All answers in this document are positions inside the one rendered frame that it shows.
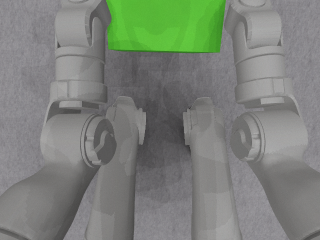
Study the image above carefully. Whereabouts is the robot left forearm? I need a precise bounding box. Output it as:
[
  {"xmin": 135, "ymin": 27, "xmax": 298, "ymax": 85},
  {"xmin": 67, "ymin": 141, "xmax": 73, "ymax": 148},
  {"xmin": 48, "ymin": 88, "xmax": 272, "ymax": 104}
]
[{"xmin": 40, "ymin": 0, "xmax": 112, "ymax": 149}]

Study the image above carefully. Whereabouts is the robot right shin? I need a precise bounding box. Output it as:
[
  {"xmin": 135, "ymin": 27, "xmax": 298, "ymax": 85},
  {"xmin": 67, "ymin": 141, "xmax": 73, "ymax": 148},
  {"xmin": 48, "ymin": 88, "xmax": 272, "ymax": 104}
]
[{"xmin": 190, "ymin": 97, "xmax": 226, "ymax": 134}]

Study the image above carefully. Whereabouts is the robot right forearm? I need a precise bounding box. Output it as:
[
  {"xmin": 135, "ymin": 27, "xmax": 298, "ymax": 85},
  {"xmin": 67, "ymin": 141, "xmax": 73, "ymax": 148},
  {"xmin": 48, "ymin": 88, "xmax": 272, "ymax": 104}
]
[{"xmin": 224, "ymin": 0, "xmax": 308, "ymax": 145}]

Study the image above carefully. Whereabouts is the robot left thigh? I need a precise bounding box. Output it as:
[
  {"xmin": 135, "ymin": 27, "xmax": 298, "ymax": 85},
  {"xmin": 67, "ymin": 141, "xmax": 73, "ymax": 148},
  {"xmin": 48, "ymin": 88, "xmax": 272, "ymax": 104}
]
[{"xmin": 83, "ymin": 103, "xmax": 146, "ymax": 240}]

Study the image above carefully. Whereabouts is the carton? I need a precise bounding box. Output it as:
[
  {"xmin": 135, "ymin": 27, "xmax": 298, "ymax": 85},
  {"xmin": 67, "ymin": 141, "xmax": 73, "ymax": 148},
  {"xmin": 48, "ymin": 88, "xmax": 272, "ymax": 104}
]
[{"xmin": 106, "ymin": 0, "xmax": 226, "ymax": 53}]

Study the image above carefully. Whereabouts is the robot left upper arm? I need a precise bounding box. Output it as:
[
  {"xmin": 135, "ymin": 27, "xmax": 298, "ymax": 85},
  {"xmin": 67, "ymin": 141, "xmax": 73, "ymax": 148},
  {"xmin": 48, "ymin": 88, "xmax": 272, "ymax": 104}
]
[{"xmin": 0, "ymin": 113, "xmax": 117, "ymax": 240}]

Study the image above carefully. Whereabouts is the robot right upper arm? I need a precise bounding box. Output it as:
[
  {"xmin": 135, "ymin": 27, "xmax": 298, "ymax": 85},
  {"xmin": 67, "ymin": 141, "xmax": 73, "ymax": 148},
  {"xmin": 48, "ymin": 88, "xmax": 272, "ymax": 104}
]
[{"xmin": 229, "ymin": 109, "xmax": 320, "ymax": 240}]

